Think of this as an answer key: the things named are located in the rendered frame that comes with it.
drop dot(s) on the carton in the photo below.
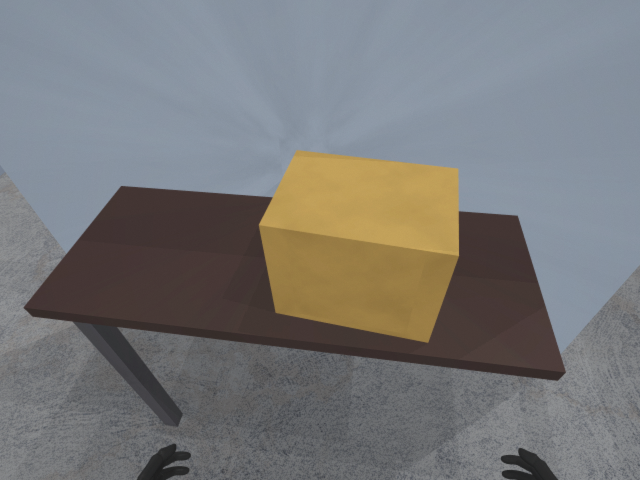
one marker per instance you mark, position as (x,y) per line
(363,243)

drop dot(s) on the left robot hand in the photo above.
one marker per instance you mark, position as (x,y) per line
(165,456)

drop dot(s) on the right robot hand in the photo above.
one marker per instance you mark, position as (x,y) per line
(530,462)

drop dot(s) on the table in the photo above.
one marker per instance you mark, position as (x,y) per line
(192,263)

